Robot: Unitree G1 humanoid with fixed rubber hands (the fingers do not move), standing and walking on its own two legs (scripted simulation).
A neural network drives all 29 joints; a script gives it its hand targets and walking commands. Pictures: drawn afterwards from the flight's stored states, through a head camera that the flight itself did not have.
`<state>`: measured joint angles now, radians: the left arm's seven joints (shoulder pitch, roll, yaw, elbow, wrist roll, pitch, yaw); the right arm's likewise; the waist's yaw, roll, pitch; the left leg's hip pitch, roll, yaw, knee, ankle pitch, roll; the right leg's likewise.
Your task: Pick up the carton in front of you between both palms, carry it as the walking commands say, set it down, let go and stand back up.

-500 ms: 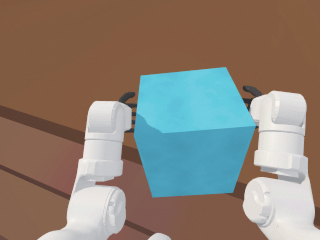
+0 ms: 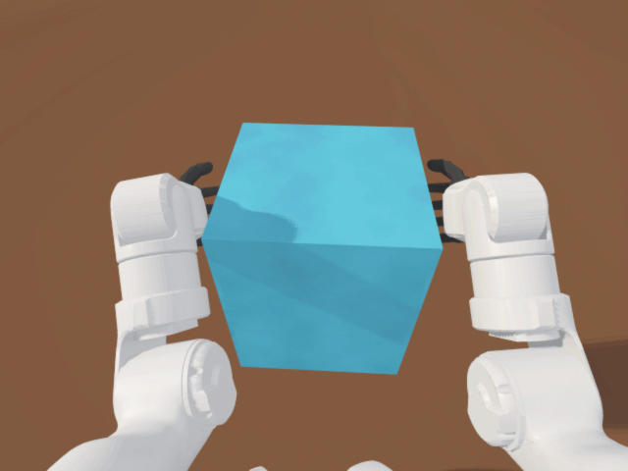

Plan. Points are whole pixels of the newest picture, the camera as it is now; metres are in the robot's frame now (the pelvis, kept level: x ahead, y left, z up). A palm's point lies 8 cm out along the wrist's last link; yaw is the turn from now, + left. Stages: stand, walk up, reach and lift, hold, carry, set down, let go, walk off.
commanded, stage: carry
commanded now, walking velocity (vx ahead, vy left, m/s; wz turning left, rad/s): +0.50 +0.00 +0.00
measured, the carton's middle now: (322, 253) +0.39 -0.05 +0.09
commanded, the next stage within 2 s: none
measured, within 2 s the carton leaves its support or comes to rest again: neither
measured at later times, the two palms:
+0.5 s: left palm out of the picture +0.67 +0.10 +0.32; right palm out of the picture +0.72 -0.19 +0.33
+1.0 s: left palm out of the picture +0.99 +0.07 +0.41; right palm out of the picture +0.97 -0.22 +0.41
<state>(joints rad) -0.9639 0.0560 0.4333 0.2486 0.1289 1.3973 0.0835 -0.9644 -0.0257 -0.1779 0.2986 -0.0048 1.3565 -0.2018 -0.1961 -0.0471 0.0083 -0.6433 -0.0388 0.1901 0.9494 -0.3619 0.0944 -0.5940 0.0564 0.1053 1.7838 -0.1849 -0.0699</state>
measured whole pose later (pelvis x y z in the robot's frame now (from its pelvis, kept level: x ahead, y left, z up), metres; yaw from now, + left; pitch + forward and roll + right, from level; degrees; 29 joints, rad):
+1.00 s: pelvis +0.61 -0.06 +0.23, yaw -1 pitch +4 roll -1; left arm -0.94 0.04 0.30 0.36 0.09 1.38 0.12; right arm -0.91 -0.03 -0.27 0.35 -0.08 1.35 -0.11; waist -0.05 -0.01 -0.12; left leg -0.40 0.01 0.13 0.52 -0.19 0.07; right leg -0.51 -0.02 -0.04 1.17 -0.38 -0.02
